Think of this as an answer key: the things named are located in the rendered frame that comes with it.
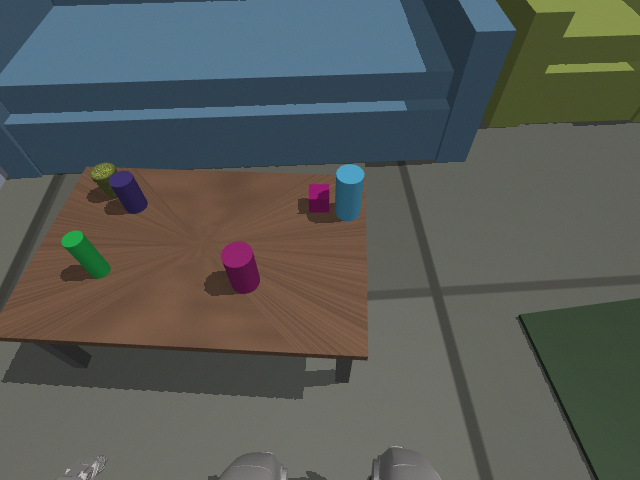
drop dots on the coffee table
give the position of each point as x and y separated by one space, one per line
168 289

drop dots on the sofa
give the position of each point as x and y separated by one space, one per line
182 84

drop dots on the armchair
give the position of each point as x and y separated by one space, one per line
569 61

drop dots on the left robot hand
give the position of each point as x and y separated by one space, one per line
85 470

